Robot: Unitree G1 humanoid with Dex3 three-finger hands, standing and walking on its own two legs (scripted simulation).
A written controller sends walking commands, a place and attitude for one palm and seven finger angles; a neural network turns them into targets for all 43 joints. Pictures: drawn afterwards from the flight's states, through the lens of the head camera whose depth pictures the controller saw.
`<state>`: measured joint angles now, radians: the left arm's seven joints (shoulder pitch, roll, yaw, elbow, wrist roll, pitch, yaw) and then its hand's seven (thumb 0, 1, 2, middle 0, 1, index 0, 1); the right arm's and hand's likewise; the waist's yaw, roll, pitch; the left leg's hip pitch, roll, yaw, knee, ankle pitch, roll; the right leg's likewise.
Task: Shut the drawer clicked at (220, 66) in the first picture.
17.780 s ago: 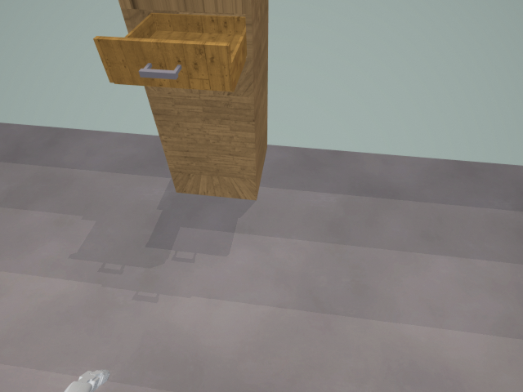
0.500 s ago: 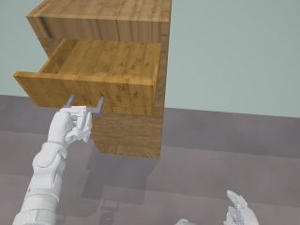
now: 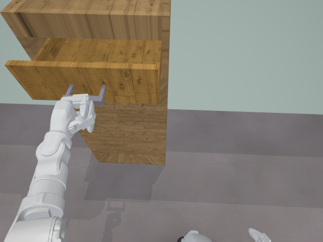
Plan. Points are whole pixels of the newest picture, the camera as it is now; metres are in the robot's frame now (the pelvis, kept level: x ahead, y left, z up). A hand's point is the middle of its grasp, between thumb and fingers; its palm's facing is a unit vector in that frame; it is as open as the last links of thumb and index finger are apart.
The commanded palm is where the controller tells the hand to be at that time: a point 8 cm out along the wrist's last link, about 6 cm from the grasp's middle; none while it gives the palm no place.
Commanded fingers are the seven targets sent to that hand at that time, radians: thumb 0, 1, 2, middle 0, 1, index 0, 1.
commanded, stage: push the drawer shut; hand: left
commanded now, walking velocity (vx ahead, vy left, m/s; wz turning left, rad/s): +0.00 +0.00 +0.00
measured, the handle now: (85, 94) +0.47 +0.21 +0.08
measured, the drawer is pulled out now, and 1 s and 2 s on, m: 0.12 0.01 0.00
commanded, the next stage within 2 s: pull the fist back off the drawer in 1.32 s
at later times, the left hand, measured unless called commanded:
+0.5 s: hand (96, 102) +0.45 +0.17 +0.08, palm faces -0.05 -1.00 -0.04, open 3.0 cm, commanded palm +0.43 +0.23 +0.08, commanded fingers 0.00 0.90 0.90 -1.40 -1.60 -1.40 -1.60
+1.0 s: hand (101, 84) +0.51 +0.17 +0.08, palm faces -0.06 -1.00 -0.03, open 3.2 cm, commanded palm +0.50 +0.23 +0.08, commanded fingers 0.00 0.90 0.90 -1.40 -1.60 -1.40 -1.60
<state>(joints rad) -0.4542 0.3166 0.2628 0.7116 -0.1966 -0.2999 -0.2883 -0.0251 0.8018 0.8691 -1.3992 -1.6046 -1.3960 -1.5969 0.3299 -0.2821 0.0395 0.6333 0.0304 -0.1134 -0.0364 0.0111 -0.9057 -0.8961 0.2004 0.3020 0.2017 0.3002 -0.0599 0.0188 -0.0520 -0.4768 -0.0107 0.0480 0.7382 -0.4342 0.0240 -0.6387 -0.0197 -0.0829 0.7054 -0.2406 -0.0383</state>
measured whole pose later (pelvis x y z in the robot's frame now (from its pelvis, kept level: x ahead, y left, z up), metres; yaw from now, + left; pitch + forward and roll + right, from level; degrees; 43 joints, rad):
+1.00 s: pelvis -0.01 +0.00 -0.01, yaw -1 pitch +18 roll -1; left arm -0.95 0.53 0.41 1.21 -0.09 -0.36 -0.30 0.02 0.81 0.88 -1.40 -1.60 -1.40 -1.60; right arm 0.42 -0.30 0.05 0.63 0.00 0.01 -0.01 0.01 -0.91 -0.90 0.20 0.30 0.20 0.30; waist -0.18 0.02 -0.06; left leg -0.70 0.01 0.05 0.84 -0.46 0.03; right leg -0.84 0.00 -0.08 0.75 -0.22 -0.04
